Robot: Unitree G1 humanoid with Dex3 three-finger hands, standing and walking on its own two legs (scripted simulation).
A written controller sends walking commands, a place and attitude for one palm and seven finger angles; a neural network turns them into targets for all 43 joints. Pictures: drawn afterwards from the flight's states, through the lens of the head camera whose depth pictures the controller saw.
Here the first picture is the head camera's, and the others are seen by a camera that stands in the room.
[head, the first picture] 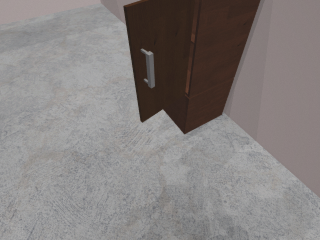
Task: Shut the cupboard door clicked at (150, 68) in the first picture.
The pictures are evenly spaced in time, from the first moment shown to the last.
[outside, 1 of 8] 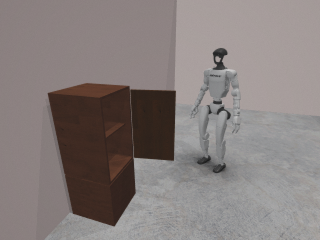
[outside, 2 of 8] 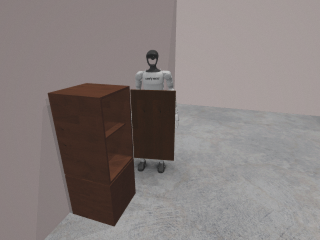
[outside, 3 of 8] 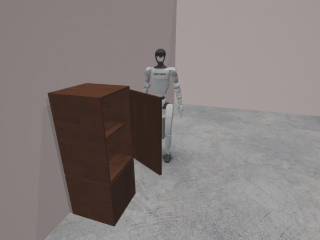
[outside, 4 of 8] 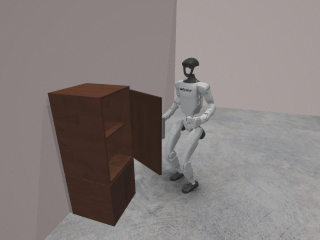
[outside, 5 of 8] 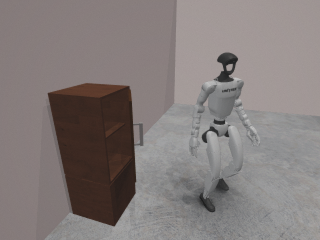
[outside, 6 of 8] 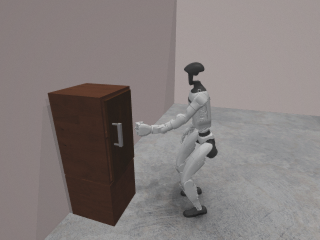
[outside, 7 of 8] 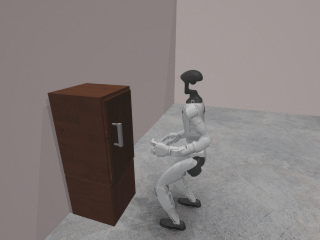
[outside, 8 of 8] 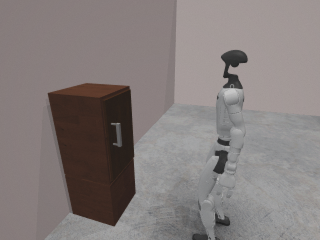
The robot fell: no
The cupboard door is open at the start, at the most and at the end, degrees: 100 100 0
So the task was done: yes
